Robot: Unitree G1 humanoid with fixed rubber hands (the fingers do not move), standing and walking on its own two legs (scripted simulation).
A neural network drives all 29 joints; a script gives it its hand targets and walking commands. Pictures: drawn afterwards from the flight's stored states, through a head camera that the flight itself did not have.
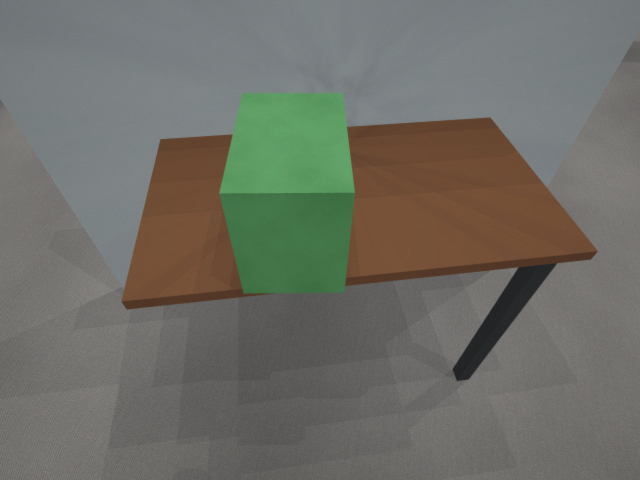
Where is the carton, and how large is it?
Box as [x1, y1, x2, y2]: [219, 93, 354, 293]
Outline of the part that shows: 242,93 219,194 243,292 343,292 354,189 342,93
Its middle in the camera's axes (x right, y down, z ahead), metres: -0.05 -0.08 +0.66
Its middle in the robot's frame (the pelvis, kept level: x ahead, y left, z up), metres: +0.55 +0.05 +0.04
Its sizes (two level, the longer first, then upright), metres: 0.257 0.172 0.226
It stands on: a table, 0.68 m high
